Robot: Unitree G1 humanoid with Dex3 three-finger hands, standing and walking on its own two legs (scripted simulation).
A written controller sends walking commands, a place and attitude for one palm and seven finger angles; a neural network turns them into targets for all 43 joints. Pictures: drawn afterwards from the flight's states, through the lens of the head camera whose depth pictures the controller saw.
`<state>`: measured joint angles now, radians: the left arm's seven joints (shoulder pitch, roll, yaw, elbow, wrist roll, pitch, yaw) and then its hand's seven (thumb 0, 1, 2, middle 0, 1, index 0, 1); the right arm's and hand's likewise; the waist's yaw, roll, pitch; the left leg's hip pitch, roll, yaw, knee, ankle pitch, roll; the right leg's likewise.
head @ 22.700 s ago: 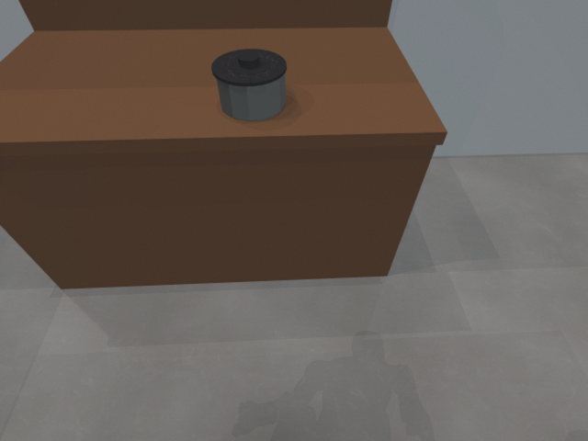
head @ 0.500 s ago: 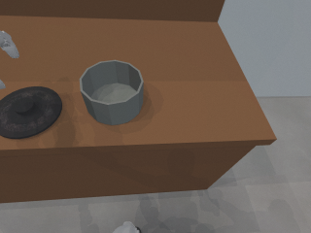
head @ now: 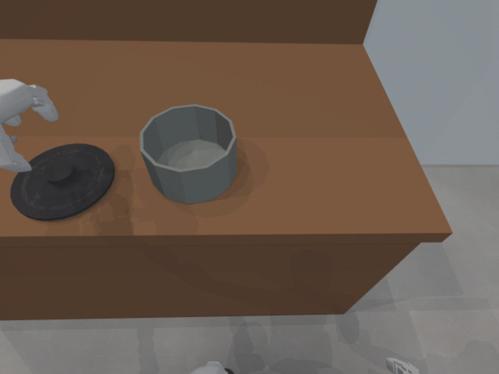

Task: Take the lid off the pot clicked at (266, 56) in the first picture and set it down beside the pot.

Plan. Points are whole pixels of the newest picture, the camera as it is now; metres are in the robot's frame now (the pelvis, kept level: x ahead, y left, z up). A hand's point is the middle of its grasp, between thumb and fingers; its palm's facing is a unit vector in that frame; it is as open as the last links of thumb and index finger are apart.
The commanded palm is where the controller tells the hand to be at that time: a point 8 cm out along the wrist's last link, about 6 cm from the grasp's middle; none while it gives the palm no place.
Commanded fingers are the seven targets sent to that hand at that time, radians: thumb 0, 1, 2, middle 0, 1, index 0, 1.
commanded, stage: draw the hand back to the body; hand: left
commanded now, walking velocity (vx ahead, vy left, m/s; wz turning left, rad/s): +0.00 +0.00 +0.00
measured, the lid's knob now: (60, 172) +0.48 +0.38 +0.00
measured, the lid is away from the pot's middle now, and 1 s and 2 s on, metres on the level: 0.26 0.26 0.26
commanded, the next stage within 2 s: step back with the hand held close in 1.80 s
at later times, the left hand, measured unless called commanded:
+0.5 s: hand (46, 121) +0.40 +0.27 +0.20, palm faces +0.48 -0.83 -0.28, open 10.2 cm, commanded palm +0.33 +0.30 +0.21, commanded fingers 0.00 0.37 0.87 -0.33 -0.50 -0.33 -0.50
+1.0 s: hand (63, 172) +0.32 +0.23 +0.19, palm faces +0.48 -0.82 -0.30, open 7.8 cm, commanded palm +0.26 +0.26 +0.20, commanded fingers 0.00 0.90 0.90 -0.20 -0.30 -0.20 -0.30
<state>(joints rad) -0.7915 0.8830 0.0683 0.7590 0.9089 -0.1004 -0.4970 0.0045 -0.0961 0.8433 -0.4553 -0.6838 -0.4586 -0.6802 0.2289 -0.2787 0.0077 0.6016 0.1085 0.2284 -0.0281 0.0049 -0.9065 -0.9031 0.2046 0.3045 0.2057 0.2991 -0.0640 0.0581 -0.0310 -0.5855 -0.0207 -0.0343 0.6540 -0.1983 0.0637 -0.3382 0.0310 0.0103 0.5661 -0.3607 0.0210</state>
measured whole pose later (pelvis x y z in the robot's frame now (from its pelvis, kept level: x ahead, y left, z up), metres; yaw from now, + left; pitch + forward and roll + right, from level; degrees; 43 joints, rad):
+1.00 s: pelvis +0.04 -0.06 +0.02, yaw -2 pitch -2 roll +0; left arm 0.04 0.41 0.40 0.02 -0.10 -0.11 0.08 0.01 0.75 0.89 -0.24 -0.36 -0.24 -0.35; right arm 0.17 -0.25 0.00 0.66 0.05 -0.07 -0.05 0.01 -0.91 -0.90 0.20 0.30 0.20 0.30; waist 0.03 0.06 0.00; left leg -0.22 0.02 -0.01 0.47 -0.21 -0.02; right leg 0.01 0.06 0.04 0.39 -0.35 -0.05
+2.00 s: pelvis +0.02 -0.03 +0.02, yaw -1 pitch -4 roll -2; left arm 0.51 0.37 0.34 -0.47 -0.08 -0.17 0.07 0.02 0.89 0.90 -0.21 -0.30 -0.21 -0.30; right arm 0.17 -0.21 0.02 0.61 0.01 -0.09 -0.05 0.01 -0.90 -0.90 0.21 0.30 0.21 0.30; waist 0.05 0.06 0.01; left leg -0.24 0.02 -0.02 0.50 -0.19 0.02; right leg 0.02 0.06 0.03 0.35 -0.30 -0.01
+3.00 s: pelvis -0.09 +0.02 -0.01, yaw -1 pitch -1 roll -5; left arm 0.59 0.41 0.39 -0.71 -0.05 -0.26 0.13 0.02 0.89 0.90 -0.21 -0.30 -0.21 -0.30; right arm 0.21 -0.20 -0.02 0.55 0.01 -0.13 -0.05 0.01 -0.90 -0.90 0.21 0.30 0.21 0.30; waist -0.01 -0.01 0.08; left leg -0.58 0.01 0.03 0.73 -0.28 0.05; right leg -0.37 0.00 -0.03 0.69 -0.31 0.03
